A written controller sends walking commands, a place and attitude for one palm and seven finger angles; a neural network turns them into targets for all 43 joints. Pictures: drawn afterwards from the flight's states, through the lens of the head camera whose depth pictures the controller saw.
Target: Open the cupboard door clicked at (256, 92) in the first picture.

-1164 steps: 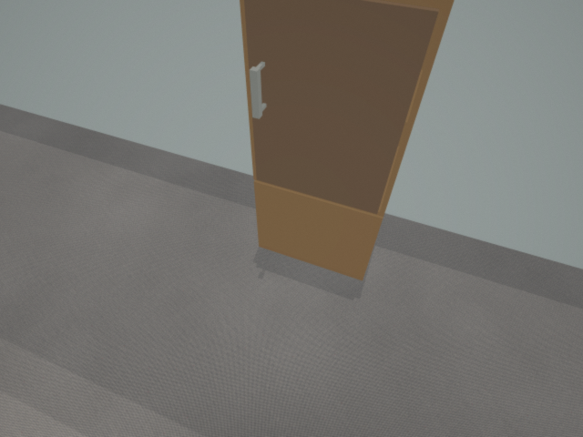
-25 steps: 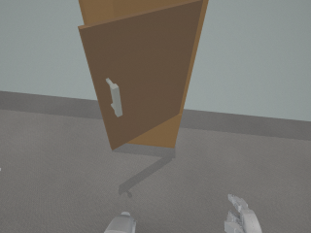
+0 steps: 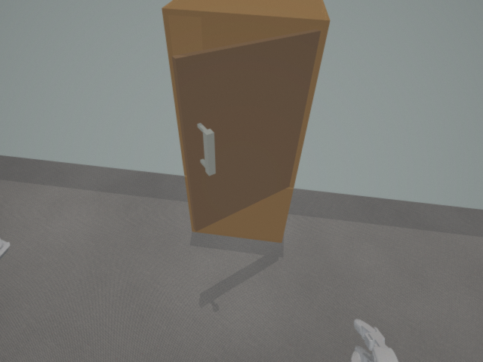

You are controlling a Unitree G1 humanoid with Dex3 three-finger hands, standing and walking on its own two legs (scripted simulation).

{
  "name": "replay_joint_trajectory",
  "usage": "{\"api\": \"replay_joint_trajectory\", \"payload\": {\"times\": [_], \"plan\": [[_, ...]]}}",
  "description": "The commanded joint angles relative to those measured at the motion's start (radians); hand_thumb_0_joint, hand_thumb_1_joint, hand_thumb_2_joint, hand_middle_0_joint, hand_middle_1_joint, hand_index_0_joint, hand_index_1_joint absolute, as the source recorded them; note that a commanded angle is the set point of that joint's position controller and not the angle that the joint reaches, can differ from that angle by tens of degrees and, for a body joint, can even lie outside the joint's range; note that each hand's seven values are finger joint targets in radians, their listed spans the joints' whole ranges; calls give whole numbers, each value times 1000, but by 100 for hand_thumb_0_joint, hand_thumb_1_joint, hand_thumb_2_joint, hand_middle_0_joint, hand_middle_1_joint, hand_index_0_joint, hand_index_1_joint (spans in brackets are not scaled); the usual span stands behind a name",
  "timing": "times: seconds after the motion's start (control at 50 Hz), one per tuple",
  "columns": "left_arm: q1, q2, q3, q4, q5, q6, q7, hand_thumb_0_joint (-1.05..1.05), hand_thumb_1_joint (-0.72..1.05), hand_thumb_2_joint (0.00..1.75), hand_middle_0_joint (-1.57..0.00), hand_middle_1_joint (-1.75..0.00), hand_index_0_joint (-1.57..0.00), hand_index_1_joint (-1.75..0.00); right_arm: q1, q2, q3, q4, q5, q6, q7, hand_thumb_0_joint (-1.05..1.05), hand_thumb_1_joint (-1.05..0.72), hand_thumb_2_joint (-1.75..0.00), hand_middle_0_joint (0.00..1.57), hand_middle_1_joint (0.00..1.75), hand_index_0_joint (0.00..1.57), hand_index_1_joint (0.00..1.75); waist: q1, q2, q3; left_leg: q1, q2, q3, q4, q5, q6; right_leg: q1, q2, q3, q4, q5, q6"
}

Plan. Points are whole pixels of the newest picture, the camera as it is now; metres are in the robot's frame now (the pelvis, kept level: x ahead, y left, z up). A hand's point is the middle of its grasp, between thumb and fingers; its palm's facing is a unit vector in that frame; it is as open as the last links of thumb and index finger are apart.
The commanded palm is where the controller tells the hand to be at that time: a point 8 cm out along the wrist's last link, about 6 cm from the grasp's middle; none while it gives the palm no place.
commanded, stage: stop stepping back and stand still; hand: left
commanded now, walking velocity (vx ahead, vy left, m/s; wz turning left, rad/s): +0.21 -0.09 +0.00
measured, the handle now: (205, 149) +0.63 +0.12 +0.01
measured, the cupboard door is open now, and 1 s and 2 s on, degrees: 41 41 41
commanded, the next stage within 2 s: let the arm hang, fingers relaxed in 0.32 s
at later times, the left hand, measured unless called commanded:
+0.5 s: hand (69, 257) +0.24 +0.27 +0.09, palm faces +0.32 -0.81 -0.49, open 7.4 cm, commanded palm none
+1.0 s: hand out of the picture +0.00 +0.19 -0.17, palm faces +0.04 -0.97 -0.25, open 7.2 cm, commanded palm none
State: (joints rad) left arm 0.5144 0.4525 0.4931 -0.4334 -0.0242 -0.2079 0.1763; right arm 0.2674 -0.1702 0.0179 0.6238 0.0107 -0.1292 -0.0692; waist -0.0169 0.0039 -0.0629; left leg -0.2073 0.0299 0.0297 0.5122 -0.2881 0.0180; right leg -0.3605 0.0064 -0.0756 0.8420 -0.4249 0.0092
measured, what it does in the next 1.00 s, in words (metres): steps on the spot: right foot, then left foot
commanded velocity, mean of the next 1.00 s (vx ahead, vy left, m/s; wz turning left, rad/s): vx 0.02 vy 0.02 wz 0.00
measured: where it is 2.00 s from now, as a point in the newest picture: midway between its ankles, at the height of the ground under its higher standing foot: outside the picture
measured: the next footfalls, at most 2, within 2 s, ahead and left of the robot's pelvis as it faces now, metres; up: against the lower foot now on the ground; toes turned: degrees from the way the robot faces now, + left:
right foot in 0.14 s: +0.04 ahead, -0.12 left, +0.00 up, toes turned +3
left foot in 0.38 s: +0.07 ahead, +0.09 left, +0.00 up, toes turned +2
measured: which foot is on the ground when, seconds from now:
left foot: down 0.00-0.14, up 0.16-0.36, down 0.38-1.00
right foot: up 0.00-0.12, down 0.14-1.00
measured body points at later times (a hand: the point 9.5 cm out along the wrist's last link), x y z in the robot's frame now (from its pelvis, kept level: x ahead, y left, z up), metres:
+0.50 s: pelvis +0.01 +0.00 -0.01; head +0.01 -0.01 +0.44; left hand +0.22 +0.31 +0.12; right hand +0.16 -0.27 -0.10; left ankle +0.03 +0.09 -0.74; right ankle -0.01 -0.12 -0.71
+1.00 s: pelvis -0.01 -0.01 +0.00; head +0.01 -0.02 +0.45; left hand +0.00 +0.24 -0.15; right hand +0.01 -0.25 -0.16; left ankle +0.03 +0.09 -0.74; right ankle +0.00 -0.13 -0.74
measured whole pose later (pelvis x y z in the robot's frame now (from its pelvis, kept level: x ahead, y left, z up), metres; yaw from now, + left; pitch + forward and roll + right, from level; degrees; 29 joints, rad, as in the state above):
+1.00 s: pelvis -0.01 -0.01 +0.00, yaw +2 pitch -2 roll -1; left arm 0.26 0.21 0.01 1.05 0.01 0.02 0.02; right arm 0.26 -0.19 -0.01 1.08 -0.02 0.02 -0.02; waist -0.01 0.02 0.07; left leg -0.23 -0.01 0.00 0.44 -0.18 0.02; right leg -0.16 0.03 0.01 0.42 -0.23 -0.01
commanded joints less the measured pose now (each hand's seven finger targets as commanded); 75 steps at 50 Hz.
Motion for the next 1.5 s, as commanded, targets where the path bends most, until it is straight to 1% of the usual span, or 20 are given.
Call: {"api": "replay_joint_trajectory", "payload": {"times": [0.0, 0.08, 0.1, 0.12, 0.14, 0.2, 0.32, 0.38, 0.4, 0.44, 0.46, 0.5, 0.58, 0.62, 0.64, 0.66, 0.7, 0.78, 0.84, 1.48], "plan": [[-90, 63, -46, -83, 5, -7, -20, 0, 90, 90, -20, -30, -20, -30, -111, -172, -59, -128, 4, -42, -16, 0, -90, -90, 20, 30, 20, 30, -6, 119, 156, -196, 208, -189, -311, -281, 143, 21, -6, -40, -66, 34, 11], [-193, 121, -39, -225, 24, -9, -12, 0, 90, 90, -20, -30, -20, -30, -160, -167, -50, -134, -17, -40, -23, 0, -90, -90, 20, 30, 20, 30, 18, 63, 79, -289, 144, -105, -129, -328, 86, 292, 1, -11, -340, 20, -18], [-213, 170, -9, -290, 30, -12, -9, 0, 90, 90, -20, -30, -20, -30, -165, -163, -49, -137, -20, -40, -23, 0, -90, -90, 20, 30, 20, 30, 19, -26, 69, -313, 69, -41, 46, -269, 55, 292, -74, 145, -439, -27, -68], [-206, 203, 14, -322, 26, -10, -9, 0, 90, 90, -20, -30, -20, -30, -175, -145, -50, -145, -19, -42, -20, 0, -90, -90, 20, 30, 20, 30, 25, -202, 41, -358, -23, 18, 302, -206, 22, 261, -256, 464, -574, -78, -153], [-237, 233, 43, -380, 16, -22, -5, 0, 90, 90, -20, -30, -20, -30, -197, -145, -50, -147, -17, -54, -19, 0, -90, -90, 20, 30, 20, 30, 36, -183, 24, -373, -35, -1, 492, -203, 10, 257, -376, 596, -617, 65, -220], [-140, 241, 118, -374, 10, -42, 3, 0, 90, 90, -20, -30, -20, -30, -152, -144, -61, -117, -22, -49, -5, 0, -90, -90, 20, 30, 20, 30, 17, 5, 1, -304, 11, -57, 537, -126, -14, 167, -345, 484, -590, 42, -216], [29, 127, 93, -217, -11, -72, 5, 0, 90, 90, -20, -30, -20, -30, -119, -126, -52, -127, -15, -36, -14, 0, -90, -90, 20, 30, 20, 30, 3, 1, 30, -2, -12, 31, -67, 36, -1, 99, -176, 186, -453, 110, -105], [30, 110, 79, -188, -14, -78, 2, 0, 90, 90, -20, -30, -20, -30, -126, -176, -76, -154, 1, -36, -11, 0, -90, -90, 20, 30, 20, 30, 23, 171, 27, -34, 182, -254, -161, 142, 88, 103, -28, 93, -282, 161, -8], [-55, -126, -403, 479, 78, 75, -139, 0, 90, 90, -20, -30, -20, -30, -112, -287, -107, 78, -9, -98, 70, 0, -90, -90, 20, 30, 20, 30, -67, 217, 96, -90, 184, -250, -82, 429, 94, -62, -33, 11, -68, 208, 4], [-105, -166, -353, 491, 68, 221, -159, 0, 90, 90, -20, -30, -20, -30, -31, -241, -95, 56, -26, 30, 63, 0, -90, -90, 20, 30, 20, 30, -38, 151, 37, -37, 238, -300, -114, 918, 164, -102, -6, 78, 106, -128, 12], [-149, -191, -387, 516, 64, 231, -154, 0, 90, 90, -20, -30, -20, -30, -29, -239, -91, 55, -41, 32, 55, 0, -90, -90, 20, 30, 20, 30, -37, 51, 2, -10, 257, -307, -90, 955, 180, -121, -5, 112, 155, -162, 15], [-211, -172, -409, 623, 63, 220, -157, 0, 90, 90, -20, -30, -20, -30, -39, -243, -84, 48, -61, 43, 52, 0, -90, -90, 20, 30, 20, 30, -15, -83, -53, 99, 248, -318, -46, 935, 200, -127, -23, 132, 73, -134, 11], [-192, -125, -416, 892, 53, 204, -157, 0, 90, 90, -20, -30, -20, -30, -100, -235, -68, 99, -40, 89, 59, 0, -90, -90, 20, 30, 20, 30, 50, -28, -97, 32, 136, -157, -6, 639, 104, 155, -18, 107, -283, 194, 10], [-176, -39, -419, 1003, 56, 190, -153, 0, 90, 90, -20, -30, -20, -30, -100, -149, -52, 116, -22, 103, 66, 0, -90, -90, 20, 30, 20, 30, 35, -98, -71, -135, -19, -52, 65, 118, -3, 281, -206, 375, -446, 548, -54], [-211, -16, -429, 1048, 53, 190, -156, 0, 90, 90, -20, -30, -20, -30, -71, -130, -48, 139, -23, 114, 70, 0, -90, -90, 20, 30, 20, 30, 6, -52, -22, -109, -46, -24, 69, -66, -21, 198, -291, 415, -483, 538, -112], [-249, -17, -443, 1089, 48, 192, -161, 0, 90, 90, -20, -30, -20, -30, -47, -131, -49, 167, -24, 124, 76, 0, -90, -90, 20, 30, 20, 30, -22, 38, 17, -31, -48, -27, 44, -46, -19, 95, -277, 375, -479, 417, -128], [-275, -68, -451, 1178, 39, 184, -155, 0, 90, 90, -20, -30, -20, -30, -50, -121, -45, 222, -30, 132, 66, 0, -90, -90, 20, 30, 20, 30, -19, -92, 19, 1, -26, -46, 34, 120, -17, 116, -161, 301, -473, 463, -84], [-245, -143, -452, 1284, 33, 187, -145, 0, 90, 90, -20, -30, -20, -30, -27, -99, -45, 309, -33, 129, 55, 0, -90, -90, 20, 30, 20, 30, -4, 102, 7, 46, 24, -95, -52, 218, 1, 148, -107, 224, -462, 370, -60], [-245, -158, -460, 1352, 32, 195, -144, 0, 90, 90, -20, -30, -20, -30, -17, -105, -46, 354, -32, 130, 49, 0, -90, -90, 20, 30, 20, 30, 6, 57, 57, 9, 52, -133, -118, 165, 14, 163, -80, 195, -493, 258, -53], [-173, -211, -473, 1555, 37, 196, -139, 0, 90, 90, -20, -30, -20, -30, 57, -71, -42, 492, -31, 120, 37, 0, -90, -90, 20, 30, 20, 30, 7, 29, 153, 0, 52, -141, -230, 21, 18, 117, -81, 179, -512, 182, -43]]}}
